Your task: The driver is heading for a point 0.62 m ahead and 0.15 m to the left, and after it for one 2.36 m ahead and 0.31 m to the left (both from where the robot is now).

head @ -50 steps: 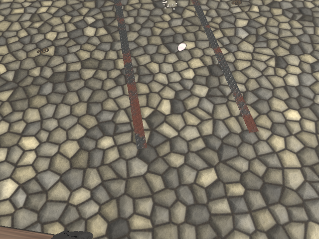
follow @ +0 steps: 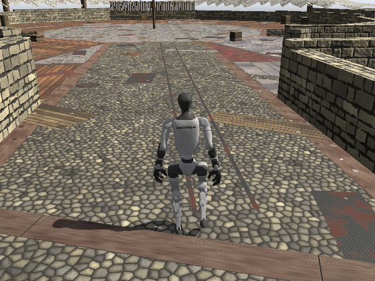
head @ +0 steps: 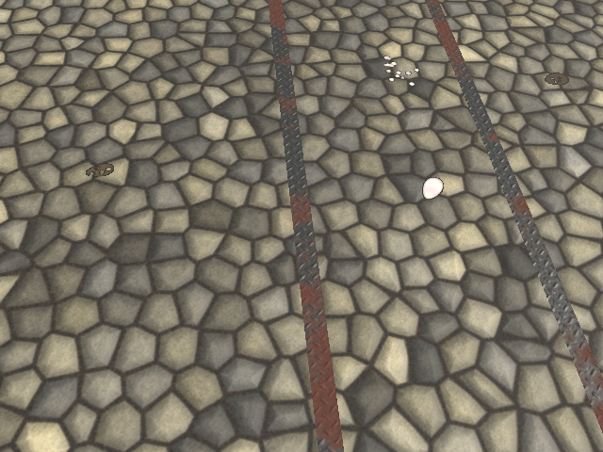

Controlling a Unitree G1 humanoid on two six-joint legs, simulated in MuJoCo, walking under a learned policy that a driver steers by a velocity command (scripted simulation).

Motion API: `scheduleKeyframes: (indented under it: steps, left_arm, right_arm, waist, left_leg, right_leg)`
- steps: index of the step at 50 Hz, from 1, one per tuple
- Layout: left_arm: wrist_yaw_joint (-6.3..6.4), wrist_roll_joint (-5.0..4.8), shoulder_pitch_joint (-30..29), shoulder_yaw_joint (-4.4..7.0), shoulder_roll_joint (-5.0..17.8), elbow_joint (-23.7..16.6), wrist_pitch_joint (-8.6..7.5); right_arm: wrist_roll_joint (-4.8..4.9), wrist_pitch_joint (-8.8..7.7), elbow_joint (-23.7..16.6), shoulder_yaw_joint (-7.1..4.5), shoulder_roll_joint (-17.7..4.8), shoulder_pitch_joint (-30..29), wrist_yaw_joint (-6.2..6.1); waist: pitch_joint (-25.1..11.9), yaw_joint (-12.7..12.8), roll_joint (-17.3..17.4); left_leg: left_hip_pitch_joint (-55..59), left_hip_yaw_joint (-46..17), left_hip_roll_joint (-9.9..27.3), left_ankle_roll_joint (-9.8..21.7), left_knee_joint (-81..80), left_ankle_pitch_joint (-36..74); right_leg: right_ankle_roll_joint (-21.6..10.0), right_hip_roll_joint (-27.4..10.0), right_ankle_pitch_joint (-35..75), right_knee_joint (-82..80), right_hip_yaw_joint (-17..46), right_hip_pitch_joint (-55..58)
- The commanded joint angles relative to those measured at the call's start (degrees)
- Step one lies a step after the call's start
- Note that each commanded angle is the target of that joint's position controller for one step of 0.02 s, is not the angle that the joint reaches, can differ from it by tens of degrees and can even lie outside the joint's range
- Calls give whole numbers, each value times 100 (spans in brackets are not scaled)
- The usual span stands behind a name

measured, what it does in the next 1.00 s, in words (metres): walks ahead, turning left: right foot, then left foot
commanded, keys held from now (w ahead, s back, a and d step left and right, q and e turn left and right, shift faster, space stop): w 0.36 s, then w+q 0.64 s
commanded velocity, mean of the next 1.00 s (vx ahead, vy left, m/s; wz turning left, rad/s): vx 0.50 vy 0.00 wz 0.25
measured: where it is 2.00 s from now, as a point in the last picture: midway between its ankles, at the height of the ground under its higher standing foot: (206, 242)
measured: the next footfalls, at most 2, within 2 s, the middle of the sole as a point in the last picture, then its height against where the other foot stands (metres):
right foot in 0.32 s outside the picture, level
left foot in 0.82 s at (248, 394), level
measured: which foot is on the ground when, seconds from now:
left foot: down 0.00-0.34, up 0.36-0.80, down 0.82-1.00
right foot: up 0.00-0.30, down 0.32-0.84, up 0.86-1.00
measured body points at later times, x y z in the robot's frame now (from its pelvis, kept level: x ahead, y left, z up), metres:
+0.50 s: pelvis +0.25 -0.03 +0.01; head +0.27 -0.05 +0.46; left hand +0.30 +0.22 -0.12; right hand +0.28 -0.28 -0.14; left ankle +0.25 +0.10 -0.65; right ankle +0.26 -0.11 -0.73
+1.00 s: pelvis +0.51 +0.06 +0.01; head +0.53 +0.08 +0.46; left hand +0.52 +0.33 -0.13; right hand +0.65 -0.18 -0.12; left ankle +0.52 +0.10 -0.73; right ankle +0.52 -0.11 -0.64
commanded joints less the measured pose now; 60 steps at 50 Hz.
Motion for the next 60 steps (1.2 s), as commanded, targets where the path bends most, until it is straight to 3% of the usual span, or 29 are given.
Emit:
scheduleKeyframes:
  steps: [1, 3, 6, 11, 13, 14, 15, 16, 17, 18, 19, 20, 21, 23, 27, 31, 35, 38, 40, 41, 42, 43, 44, 45, 46, 48, 49, 53, 60]
  left_arm:
    - [-102, 41, 508, -64, 4, -200, 47]
    - [-132, -42, -17, -122, -20, -391, -20]
    - [-194, -127, -829, -168, -30, -596, -42]
    - [-179, -115, -1583, -132, 14, -870, -108]
    - [-159, -95, -1488, -99, 20, -869, -169]
    - [-140, -80, -1164, -66, 28, -778, -213]
    - [-104, -47, -398, -4, 85, -530, -284]
    - [-36, 54, 802, 127, 462, -208, -356]
    - [21, 101, 1657, 339, 1222, -51, -328]
    - [12, -89, 1543, 319, 1062, -4, -211]
    - [-5, -141, 918, 245, 827, -104, -190]
    - [-34, -143, 457, 151, 451, -193, -207]
    - [-25, -152, 187, 101, 252, -224, -240]
    - [29, -149, 193, 62, 107, -125, -329]
    - [47, -132, 636, 95, 288, 34, -474]
    - [75, -162, 801, 78, 304, 50, -503]
    - [134, -135, 1244, 119, 467, 186, -475]
    - [172, -87, 1279, 170, 615, 202, -393]
    - [178, -60, 1237, 217, 771, 160, -287]
    - [156, -79, 1223, 208, 774, 83, -245]
    - [84, -245, 1319, 108, 392, -257, -256]
    - [-11, -214, 1077, 124, 349, -577, -324]
    - [-37, -178, 365, 165, 591, -728, -364]
    - [-51, -216, 247, 114, 460, -766, -436]
    - [-26, -198, 313, 115, 416, -705, -459]
    - [-19, 3, 509, 121, 392, -673, -263]
    - [-38, 30, 522, 122, 372, -701, -169]
    - [-76, 13, -165, 114, 349, -1009, -2]
    - [-140, -41, -1486, 54, 386, -1569, -43]
  right_arm:
    - [52, -212, -283, -145, -829, 43, -46]
    - [101, -159, -298, -107, -638, 156, -38]
    - [145, -100, -204, -112, -681, 620, -52]
    - [30, -19, 15, -152, -765, 1214, -109]
    - [-25, 14, 70, -173, -795, 1244, -142]
    - [-27, 20, 72, -177, -809, 1150, -141]
    - [17, 23, 66, -161, -764, 1025, -125]
    - [65, -3, -116, -108, -636, 795, -114]
    - [265, -38, -355, -8, -200, 1093, -50]
    - [64, -16, -350, -183, -779, 630, -70]
    - [35, 12, -431, -213, -698, 299, -60]
    - [64, 20, -406, -198, -555, 204, -29]
    - [68, 71, -368, -207, -446, 228, -16]
    - [-43, 195, -281, -211, -332, 390, 35]
    - [-27, 306, -533, -229, -313, -263, 93]
    - [15, 270, -874, -132, -190, -1174, 157]
    - [-31, 279, -1165, -96, -261, -1746, 218]
    - [-55, 267, -1213, -155, -399, -1630, 226]
    - [-57, 233, -980, -266, -574, -751, 185]
    - [-108, 179, -723, -378, -801, 106, 135]
    - [-185, 163, -710, -572, -1477, 745, 41]
    - [-5, 231, -799, -628, -1802, 526, 34]
    - [58, 296, -769, -597, -1731, 378, -7]
    - [86, 289, -767, -526, -1427, 81, -57]
    - [90, 266, -820, -456, -1164, -206, -80]
    - [165, 187, -881, -360, -896, -489, -118]
    - [183, 128, -882, -357, -921, -413, -111]
    - [187, 49, -855, -398, -1162, 14, -91]
    - [140, 90, -850, -379, -1180, 743, -115]
  waist:
    - [-403, 376, 754]
    - [-363, 272, 682]
    - [-219, -33, 590]
    - [100, -318, 495]
    - [59, -291, 557]
    - [-63, -127, 560]
    - [-410, 234, 425]
    - [-1167, 695, 107]
    - [-1945, 765, -1142]
    - [-1720, 775, -530]
    - [-930, 512, -218]
    - [-537, 322, -11]
    - [-243, 114, -96]
    - [-157, -98, -274]
    - [-88, -134, -57]
    - [22, 2, -136]
    - [127, 167, -129]
    - [-36, 43, -219]
    - [-613, -334, -242]
    - [-1118, -703, -4]
    - [-1864, -850, 979]
    - [-2281, -581, 1608]
    - [-1689, -628, 761]
    - [-1038, -456, 481]
    - [-684, -214, 206]
    - [-587, 106, 342]
    - [-624, 143, 363]
    - [-388, 19, 439]
    - [-253, -460, 560]
  left_leg:
    - [-267, -1612, 1630, 975, -1997, 1952]
    - [7, -1172, 1434, 874, -2093, 2012]
    - [485, -981, 1329, 733, -2325, 1556]
    - [1714, -1082, 1559, 804, -2130, 1691]
    - [1968, -1057, 1587, 766, -1759, 2174]
    - [1939, -962, 1521, 707, -1342, 2744]
    - [1648, -673, 1278, 572, -460, 3377]
    - [735, -378, 975, 378, 925, 2877]
    - [-1393, 195, 73, 24, 3076, 194]
    - [-2195, -448, -70, 73, 3731, -1662]
    - [-2493, -746, 254, 133, 3919, -1343]
    - [-2231, -856, 438, 129, 3590, -911]
    - [-1868, -878, 569, 96, 3240, -648]
    - [-1428, -834, 574, -23, 3067, -228]
    - [-1934, -822, 645, -131, 2653, 574]
    - [-1790, -472, 602, -157, 1348, 1439]
    - [-1649, -102, 503, 62, 546, 1236]
    - [-1298, 176, 196, 373, 307, 459]
    - [-258, 382, -287, 638, 75, -18]
    - [1014, 122, -319, 848, -321, 142]
    - [2811, -2136, 1183, 1489, -587, -605]
    - [3508, -4910, 2219, 2045, -1584, -115]
    - [3205, -4109, 1983, 1817, -1607, 116]
    - [2457, -3365, 1842, 1629, -1624, 582]
    - [1806, -2868, 1525, 1351, -1732, 1097]
    - [1124, -2261, 1088, 1161, -1855, 1807]
    - [1048, -2186, 1003, 1193, -1871, 2079]
    - [925, -2128, 812, 1150, -2109, 1875]
    - [1763, -2450, 782, 962, -1910, 2228]
  right_leg:
    - [129, -343, 991, -1383, 156, 354]
    - [97, -362, 1524, -2520, 58, 464]
    - [45, -155, 1969, -3566, -229, 681]
    - [-76, -11, 1128, -4276, -358, 340]
    - [-185, 143, 583, -4538, -485, 631]
    - [-265, 291, 441, -4804, -572, 1154]
    - [-401, 406, 658, -5231, -575, 2264]
    - [-716, -248, 640, -5234, 246, 3909]
    - [-1513, -1885, 231, -5673, 2726, 5685]
    - [-1547, -2013, 256, -6114, 3462, 5436]
    - [-1399, -1818, 141, -6135, 2542, 4760]
    - [-1158, -1576, 248, -6416, 1942, 3926]
    - [-889, -1323, 320, -6670, 1392, 3276]
    - [-697, -1059, 828, -6901, 742, 2756]
    - [-759, -1062, 1815, -7045, 25, 2886]
    - [-644, -871, 2067, -7039, -652, 2957]
    - [-614, -1114, 2557, -6846, -919, 3601]
    - [-502, -1227, 4383, -6025, -1192, 4183]
    - [-414, -1175, 5562, -4438, -1389, 4256]
    - [-247, -1054, 4923, -3077, -1519, 3619]
    - [44, -601, 2695, -928, -1633, 1661]
    - [253, 566, -1359, 476, -651, 94]
    - [153, 174, -879, 532, 57, -512]
    - [107, -80, -346, 103, 55, -530]
    - [97, -272, -62, -487, 90, -211]
    - [235, -379, 64, -1013, 126, 408]
    - [310, -352, 53, -1130, 89, 486]
    - [550, -333, 631, -1959, -34, 24]
    - [562, -49, 1615, -3455, 15, -543]
Velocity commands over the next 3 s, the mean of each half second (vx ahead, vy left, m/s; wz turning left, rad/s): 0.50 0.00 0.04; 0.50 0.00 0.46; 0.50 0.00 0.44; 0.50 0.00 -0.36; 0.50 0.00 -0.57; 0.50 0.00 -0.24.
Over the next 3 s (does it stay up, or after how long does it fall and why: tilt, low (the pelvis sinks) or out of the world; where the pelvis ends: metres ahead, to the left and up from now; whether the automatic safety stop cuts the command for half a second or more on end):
stays up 1.54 0.29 -0.01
